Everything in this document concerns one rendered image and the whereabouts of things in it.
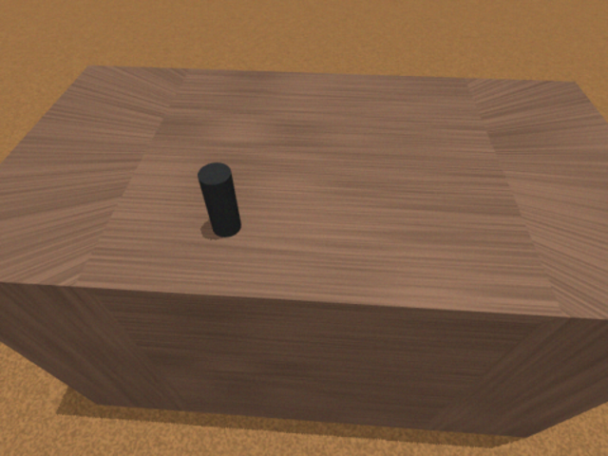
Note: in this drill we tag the can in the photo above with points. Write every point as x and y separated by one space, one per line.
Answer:
217 187

